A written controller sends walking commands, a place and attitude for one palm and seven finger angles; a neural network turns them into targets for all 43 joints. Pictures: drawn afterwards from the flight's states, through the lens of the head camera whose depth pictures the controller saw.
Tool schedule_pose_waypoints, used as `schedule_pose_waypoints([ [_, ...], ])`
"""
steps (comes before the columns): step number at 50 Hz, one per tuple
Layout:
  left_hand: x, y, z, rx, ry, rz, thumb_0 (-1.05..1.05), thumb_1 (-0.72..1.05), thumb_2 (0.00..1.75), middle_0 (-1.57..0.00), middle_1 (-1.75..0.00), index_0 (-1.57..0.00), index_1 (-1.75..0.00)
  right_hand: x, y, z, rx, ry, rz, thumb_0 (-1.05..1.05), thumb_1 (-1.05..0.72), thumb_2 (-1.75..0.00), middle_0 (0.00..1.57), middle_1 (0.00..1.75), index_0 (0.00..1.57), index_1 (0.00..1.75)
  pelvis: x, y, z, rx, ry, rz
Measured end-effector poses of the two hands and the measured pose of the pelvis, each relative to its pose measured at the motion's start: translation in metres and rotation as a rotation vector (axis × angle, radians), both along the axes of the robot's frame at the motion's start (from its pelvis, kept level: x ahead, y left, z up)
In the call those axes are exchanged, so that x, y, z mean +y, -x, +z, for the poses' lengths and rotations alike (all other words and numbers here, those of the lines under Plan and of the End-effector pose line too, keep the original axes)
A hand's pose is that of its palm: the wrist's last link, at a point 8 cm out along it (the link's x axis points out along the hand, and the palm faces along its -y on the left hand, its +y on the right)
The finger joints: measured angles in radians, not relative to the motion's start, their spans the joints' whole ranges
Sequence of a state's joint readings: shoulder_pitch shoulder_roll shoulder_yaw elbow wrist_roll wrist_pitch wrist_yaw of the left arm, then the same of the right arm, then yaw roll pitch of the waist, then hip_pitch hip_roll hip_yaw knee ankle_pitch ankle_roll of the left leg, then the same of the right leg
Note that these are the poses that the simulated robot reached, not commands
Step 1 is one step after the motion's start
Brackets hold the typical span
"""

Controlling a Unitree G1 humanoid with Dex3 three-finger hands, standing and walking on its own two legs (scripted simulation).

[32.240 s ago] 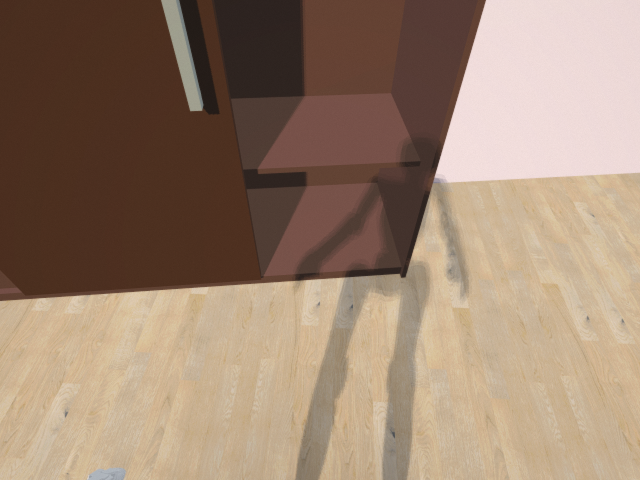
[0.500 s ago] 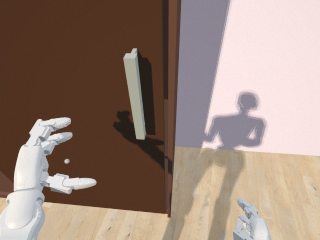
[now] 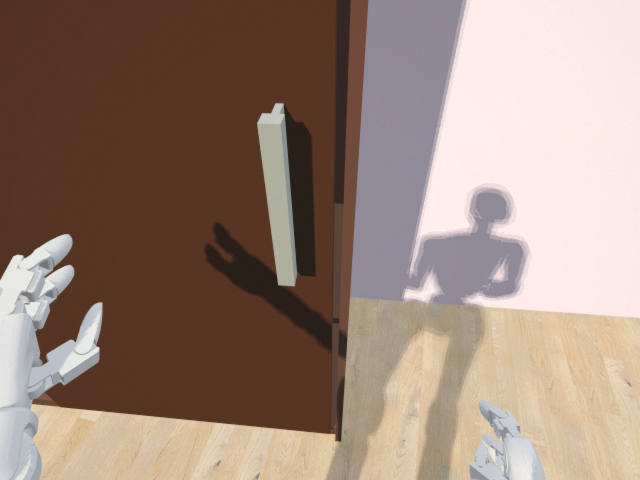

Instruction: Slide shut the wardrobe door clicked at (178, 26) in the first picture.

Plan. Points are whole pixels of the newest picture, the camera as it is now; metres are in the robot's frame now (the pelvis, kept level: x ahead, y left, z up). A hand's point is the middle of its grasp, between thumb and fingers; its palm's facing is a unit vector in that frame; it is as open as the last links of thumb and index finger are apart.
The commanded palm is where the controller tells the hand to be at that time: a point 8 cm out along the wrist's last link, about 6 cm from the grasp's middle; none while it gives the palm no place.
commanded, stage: draw the hand back to the body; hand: left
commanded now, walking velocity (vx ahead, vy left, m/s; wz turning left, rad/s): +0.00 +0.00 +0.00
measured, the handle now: (283, 203) +0.43 +0.12 +0.15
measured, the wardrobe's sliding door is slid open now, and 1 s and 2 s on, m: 0.01 0.01 0.01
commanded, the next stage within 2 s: step back with the hand held close in 0.36 s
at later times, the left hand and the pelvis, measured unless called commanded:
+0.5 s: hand (84, 346) +0.18 +0.26 +0.16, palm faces +0.46 -0.82 -0.35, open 7.4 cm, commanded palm +0.14 +0.30 +0.17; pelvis +0.00 +0.00 +0.00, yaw +0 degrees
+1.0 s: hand (44, 365) +0.15 +0.28 +0.16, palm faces +0.40 -0.79 -0.45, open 7.4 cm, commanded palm +0.09 +0.32 +0.17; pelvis -0.05 +0.02 -0.01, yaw -1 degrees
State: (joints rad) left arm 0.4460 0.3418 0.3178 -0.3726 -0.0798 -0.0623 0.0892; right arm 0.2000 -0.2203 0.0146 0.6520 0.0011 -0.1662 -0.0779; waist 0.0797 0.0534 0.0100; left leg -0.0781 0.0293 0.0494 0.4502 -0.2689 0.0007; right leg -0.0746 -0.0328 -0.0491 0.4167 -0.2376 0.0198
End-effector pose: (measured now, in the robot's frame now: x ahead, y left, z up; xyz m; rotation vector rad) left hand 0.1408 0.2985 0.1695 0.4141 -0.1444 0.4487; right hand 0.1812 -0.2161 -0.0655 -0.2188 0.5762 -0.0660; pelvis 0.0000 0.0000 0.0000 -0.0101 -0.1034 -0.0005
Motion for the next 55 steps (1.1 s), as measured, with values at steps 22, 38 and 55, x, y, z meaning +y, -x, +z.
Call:
schedule_pose_waypoints([
  [22,-0.003,0.004,0.001,-0.001,0.009,0.011,0.01,0.88,0.9,-0.21,-0.3,-0.21,-0.3,0.001,0.006,-0.003,0.017,-0.006,0.005,0.02,-0.9,-0.9,0.2,0.3,0.2,0.3,-0.003,0.003,0.001,-0.01,0.001,0.0],
  [38,0.002,-0.01,0.0,0.02,-0.097,-0.099,0.01,0.89,0.9,-0.21,-0.3,-0.21,-0.3,-0.013,0.04,-0.005,0.118,0.048,-0.111,0.02,-0.9,-0.9,0.2,0.3,0.2,0.3,0.012,0.021,-0.001,0.094,-0.002,-0.033],
  [55,0.019,0.05,0.007,-0.125,-0.171,-0.065,0.01,0.89,0.9,-0.21,-0.3,-0.22,-0.3,0.008,0.088,-0.014,0.098,0.052,-0.082,0.02,-0.9,-0.9,0.2,0.3,0.2,0.3,0.019,0.069,-0.017,0.091,0.008,-0.01],
])
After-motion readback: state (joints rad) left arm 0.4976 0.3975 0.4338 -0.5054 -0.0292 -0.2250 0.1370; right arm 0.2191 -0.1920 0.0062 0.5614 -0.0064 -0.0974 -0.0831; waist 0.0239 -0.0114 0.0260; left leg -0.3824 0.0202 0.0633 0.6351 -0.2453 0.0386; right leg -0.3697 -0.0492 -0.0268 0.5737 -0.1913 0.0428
